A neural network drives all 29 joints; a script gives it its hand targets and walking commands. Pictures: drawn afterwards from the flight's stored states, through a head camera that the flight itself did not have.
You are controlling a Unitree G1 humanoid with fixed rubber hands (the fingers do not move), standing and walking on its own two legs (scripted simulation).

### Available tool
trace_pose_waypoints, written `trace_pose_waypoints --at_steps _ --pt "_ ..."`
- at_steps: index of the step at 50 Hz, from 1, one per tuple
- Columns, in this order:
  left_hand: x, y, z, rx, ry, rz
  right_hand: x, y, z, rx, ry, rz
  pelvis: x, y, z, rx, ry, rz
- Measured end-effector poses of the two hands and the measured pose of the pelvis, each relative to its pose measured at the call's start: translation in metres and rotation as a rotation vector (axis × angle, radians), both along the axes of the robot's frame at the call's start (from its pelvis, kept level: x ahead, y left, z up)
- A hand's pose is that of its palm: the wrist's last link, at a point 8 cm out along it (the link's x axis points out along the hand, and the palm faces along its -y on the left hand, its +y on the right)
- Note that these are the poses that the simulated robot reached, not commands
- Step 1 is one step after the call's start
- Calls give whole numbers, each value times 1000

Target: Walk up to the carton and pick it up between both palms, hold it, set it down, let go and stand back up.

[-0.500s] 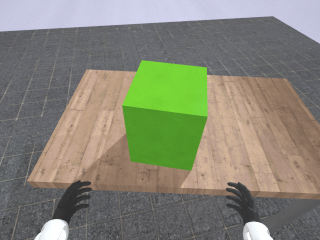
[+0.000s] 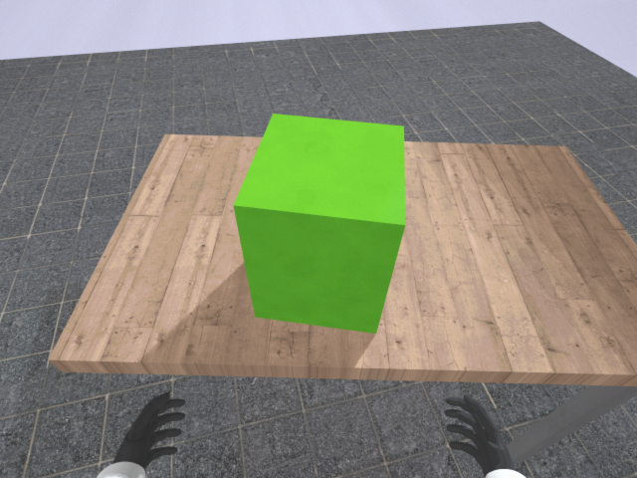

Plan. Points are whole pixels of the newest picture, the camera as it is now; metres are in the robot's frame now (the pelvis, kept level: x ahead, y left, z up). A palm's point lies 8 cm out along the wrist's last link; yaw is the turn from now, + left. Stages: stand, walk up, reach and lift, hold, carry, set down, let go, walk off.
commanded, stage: set down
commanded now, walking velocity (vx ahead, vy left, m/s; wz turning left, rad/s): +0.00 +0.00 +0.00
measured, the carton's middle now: (325, 226) +0.46 -0.01 +0.04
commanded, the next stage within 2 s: let go in 0.44 s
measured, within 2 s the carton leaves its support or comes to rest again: neither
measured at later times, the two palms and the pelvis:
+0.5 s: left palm (142, 466) +0.15 +0.22 -0.07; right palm out of the picture +0.14 -0.23 -0.08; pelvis -0.01 +0.00 +0.00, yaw -1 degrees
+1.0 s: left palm (135, 466) +0.15 +0.23 -0.08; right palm (501, 472) +0.15 -0.23 -0.09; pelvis -0.01 +0.00 +0.00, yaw -2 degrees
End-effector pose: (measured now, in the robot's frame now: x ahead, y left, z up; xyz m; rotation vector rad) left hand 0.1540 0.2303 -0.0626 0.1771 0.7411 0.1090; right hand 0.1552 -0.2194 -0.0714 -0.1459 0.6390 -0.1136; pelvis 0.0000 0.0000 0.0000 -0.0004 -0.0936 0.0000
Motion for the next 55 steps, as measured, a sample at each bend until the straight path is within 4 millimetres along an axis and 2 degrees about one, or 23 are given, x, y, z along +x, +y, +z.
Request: trace_pose_waypoints --at_steps 13,24,48,51,55 --pt "0 2 -2 33 26 6 -13 -5 -6 -5 17 9 -8 -2 -1 4 -17 -4" --pt "-4 -8 -9 23 63 -2 -18 -11 -7 -15 34 14 -12 -3 -2 7 -19 -8" --pt "-2 -1 -11 27 78 6 -5 -10 -8 -15 36 23 -6 1 -2 0 -6 -9" --pt "-6 4 -15 63 72 -45 -12 -16 -19 -34 130 1 -7 3 -5 -3 37 -36" --pt "-19 15 -28 82 123 -68 -40 -29 -37 -46 265 -65 -11 7 -10 -6 81 -61"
